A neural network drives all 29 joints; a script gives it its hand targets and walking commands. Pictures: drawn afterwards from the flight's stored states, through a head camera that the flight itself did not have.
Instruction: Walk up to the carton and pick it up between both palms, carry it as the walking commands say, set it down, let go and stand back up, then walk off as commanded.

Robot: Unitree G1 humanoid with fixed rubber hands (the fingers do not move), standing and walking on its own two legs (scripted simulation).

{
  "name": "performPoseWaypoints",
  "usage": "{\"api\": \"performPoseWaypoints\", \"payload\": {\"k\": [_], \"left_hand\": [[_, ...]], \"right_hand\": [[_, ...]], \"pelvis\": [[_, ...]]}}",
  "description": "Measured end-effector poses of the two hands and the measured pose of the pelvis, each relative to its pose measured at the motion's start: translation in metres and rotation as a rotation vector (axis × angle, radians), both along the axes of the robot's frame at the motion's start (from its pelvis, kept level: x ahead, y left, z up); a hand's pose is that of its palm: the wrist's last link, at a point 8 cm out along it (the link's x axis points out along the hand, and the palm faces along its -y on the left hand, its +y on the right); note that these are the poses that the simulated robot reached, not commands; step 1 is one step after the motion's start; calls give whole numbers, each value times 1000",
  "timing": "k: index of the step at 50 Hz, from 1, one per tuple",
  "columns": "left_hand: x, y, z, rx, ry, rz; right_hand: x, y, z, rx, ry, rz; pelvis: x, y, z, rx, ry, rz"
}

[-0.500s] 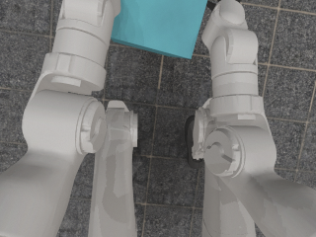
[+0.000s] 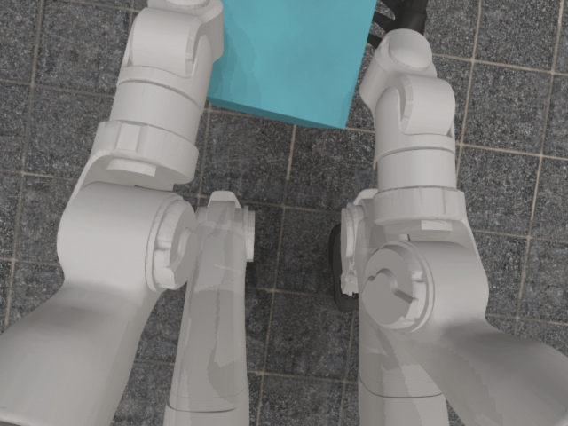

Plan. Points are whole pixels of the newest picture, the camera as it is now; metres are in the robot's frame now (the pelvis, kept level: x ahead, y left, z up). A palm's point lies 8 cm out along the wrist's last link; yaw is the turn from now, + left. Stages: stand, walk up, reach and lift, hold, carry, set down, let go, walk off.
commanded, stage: reach and lift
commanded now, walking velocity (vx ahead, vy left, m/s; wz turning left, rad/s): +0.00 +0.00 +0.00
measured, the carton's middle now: (287, 15) +0.57 +0.00 -0.11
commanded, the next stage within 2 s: none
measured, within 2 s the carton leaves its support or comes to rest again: neither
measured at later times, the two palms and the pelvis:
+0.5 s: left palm out of the picture +0.53 +0.11 +0.05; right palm (425, 25) +0.49 -0.11 +0.03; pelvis +0.00 +0.00 +0.05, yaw +1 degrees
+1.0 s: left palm out of the picture +0.50 +0.11 +0.13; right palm (483, 5) +0.46 -0.11 +0.10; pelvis +0.00 +0.00 +0.11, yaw +1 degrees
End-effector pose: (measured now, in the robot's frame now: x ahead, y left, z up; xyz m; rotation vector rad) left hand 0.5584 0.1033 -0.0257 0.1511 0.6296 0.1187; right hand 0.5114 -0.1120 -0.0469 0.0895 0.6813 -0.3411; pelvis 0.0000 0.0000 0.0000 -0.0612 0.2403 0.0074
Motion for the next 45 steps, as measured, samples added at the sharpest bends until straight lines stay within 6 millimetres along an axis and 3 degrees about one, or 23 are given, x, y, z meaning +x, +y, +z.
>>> {"api": "performPoseWaypoints", "payload": {"k": [13, 23, 45], "left_hand": [[-13, 3, 31, 1, 0, 7], [-25, 7, 70, 7, -8, 15], [-51, 6, 130, -2, -6, 33]], "right_hand": [[-12, 2, 31, 1, 2, 0], [-21, 6, 69, 0, -6, 12], [-45, 5, 130, 1, 0, 18]], "pelvis": [[-2, 1, 25, 1, -41, 6], [-2, 2, 46, 1, -74, 11], [0, 3, 100, 5, -173, 20]]}}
